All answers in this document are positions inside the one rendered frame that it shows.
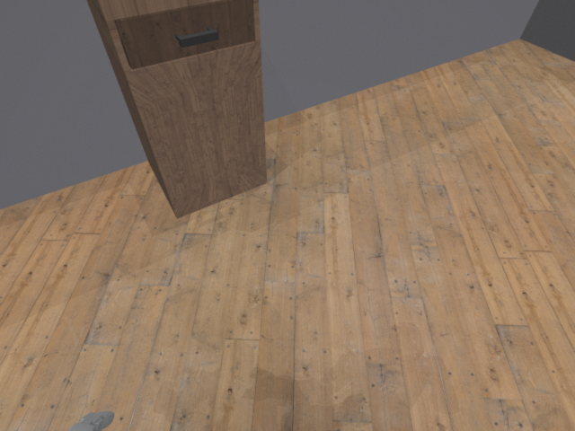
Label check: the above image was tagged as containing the cabinet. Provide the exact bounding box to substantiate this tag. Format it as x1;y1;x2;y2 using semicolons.
87;0;267;219

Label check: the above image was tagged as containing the robot left hand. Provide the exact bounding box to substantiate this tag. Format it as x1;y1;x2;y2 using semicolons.
68;411;114;431

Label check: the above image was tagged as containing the handle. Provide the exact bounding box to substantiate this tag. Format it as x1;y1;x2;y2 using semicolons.
175;27;219;48

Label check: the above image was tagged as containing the drawer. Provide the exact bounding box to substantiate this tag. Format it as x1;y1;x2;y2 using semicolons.
113;0;254;69

